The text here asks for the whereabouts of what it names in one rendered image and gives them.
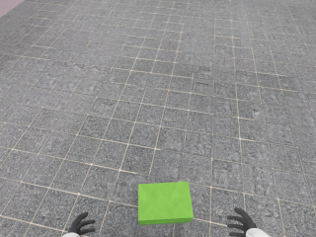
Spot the robot right hand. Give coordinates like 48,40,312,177
227,207,257,237

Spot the robot left hand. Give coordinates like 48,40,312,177
68,211,96,236

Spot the carton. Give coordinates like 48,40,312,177
138,182,194,225

